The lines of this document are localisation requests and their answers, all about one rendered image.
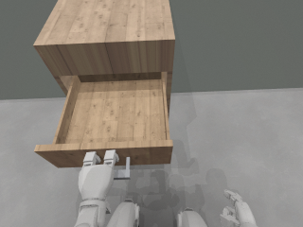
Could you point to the cabinet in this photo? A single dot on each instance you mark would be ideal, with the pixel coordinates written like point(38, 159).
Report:
point(102, 37)

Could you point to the handle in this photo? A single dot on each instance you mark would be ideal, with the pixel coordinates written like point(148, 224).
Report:
point(123, 174)

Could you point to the right robot hand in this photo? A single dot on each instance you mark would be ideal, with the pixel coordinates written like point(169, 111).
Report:
point(242, 213)

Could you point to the left robot forearm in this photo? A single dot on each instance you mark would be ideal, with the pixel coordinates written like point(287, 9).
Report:
point(92, 213)

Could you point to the drawer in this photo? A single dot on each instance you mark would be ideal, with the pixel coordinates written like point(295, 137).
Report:
point(126, 112)

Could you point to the robot right thigh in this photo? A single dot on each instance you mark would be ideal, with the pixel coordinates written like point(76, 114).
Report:
point(190, 219)

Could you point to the robot left thigh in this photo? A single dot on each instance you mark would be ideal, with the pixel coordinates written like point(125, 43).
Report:
point(125, 215)

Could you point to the left robot hand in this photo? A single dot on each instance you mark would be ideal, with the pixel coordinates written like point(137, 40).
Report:
point(95, 181)

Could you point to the robot thigh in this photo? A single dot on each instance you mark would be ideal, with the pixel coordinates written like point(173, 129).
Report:
point(190, 219)
point(125, 215)

